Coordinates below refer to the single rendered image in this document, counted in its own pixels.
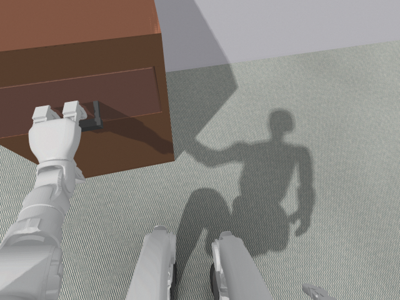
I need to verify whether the right robot thigh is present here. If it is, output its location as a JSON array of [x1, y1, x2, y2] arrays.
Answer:
[[212, 235, 274, 300]]

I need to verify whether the robot left forearm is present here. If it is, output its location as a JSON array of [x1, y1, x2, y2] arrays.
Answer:
[[0, 159, 76, 249]]

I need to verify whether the right robot hand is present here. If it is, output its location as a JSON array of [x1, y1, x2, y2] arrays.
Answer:
[[302, 283, 336, 300]]

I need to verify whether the left robot hand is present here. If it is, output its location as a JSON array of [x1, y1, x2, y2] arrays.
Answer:
[[29, 101, 87, 184]]

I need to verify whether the robot left upper arm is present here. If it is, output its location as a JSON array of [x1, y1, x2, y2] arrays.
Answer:
[[0, 245, 64, 300]]

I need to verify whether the drawer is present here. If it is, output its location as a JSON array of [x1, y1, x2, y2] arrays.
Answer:
[[0, 66, 160, 138]]

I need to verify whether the cabinet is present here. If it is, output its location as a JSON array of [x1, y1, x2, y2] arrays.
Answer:
[[0, 0, 175, 178]]

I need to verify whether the handle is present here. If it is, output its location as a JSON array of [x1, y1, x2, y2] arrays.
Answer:
[[79, 101, 103, 132]]

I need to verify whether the right robot shin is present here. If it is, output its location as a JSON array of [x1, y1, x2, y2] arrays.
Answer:
[[215, 231, 243, 300]]

